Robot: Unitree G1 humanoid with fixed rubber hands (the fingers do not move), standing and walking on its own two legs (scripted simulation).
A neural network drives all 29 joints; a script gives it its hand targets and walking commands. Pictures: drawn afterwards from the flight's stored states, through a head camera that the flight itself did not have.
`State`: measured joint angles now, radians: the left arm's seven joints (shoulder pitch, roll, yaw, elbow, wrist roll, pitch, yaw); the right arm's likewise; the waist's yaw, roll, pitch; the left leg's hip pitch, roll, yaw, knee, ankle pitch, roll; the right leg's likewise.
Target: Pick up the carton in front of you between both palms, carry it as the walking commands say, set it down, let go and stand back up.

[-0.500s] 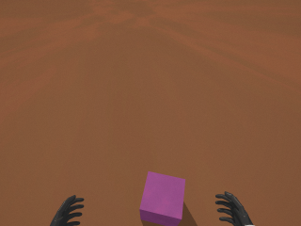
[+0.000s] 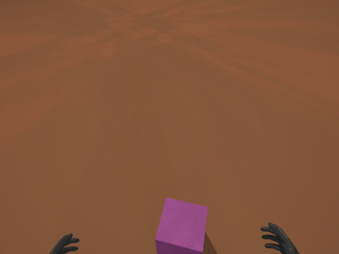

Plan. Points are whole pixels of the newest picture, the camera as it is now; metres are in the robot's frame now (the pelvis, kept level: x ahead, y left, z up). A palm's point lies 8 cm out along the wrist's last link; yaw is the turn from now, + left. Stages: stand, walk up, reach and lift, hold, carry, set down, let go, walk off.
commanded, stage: stand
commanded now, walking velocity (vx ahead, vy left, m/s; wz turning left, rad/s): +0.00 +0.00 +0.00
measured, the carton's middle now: (181, 231) +0.39 -0.06 -0.64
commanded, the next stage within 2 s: none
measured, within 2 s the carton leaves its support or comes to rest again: neither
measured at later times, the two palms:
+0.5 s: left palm out of the picture +0.13 +0.29 -0.08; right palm out of the picture +0.15 -0.29 -0.09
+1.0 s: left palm out of the picture +0.10 +0.31 -0.09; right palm out of the picture +0.12 -0.30 -0.09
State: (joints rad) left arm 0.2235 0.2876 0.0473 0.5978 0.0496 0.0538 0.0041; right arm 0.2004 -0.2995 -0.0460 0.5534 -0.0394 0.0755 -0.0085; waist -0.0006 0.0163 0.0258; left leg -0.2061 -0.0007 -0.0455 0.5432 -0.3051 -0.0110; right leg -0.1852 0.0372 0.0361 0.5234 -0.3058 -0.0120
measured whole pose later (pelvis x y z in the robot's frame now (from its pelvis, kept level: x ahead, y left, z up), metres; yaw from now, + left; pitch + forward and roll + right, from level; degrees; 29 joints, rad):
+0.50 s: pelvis +0.02 +0.00 +0.01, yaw +1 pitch -1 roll +0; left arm 0.17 0.33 0.03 0.83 0.03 0.01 0.02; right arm 0.15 -0.35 -0.02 0.82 -0.03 0.00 -0.03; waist 0.01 0.02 0.01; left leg -0.15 -0.01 -0.05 0.46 -0.29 -0.01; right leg -0.13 0.02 0.03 0.45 -0.30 -0.01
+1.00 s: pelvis +0.01 +0.00 +0.01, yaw +1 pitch -2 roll +0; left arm 0.16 0.36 0.03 0.95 0.02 0.00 0.01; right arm 0.14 -0.38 0.00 0.95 -0.03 -0.02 -0.03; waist 0.01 0.02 0.02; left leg -0.12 -0.02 -0.05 0.38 -0.23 0.00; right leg -0.10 0.02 0.03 0.38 -0.24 0.00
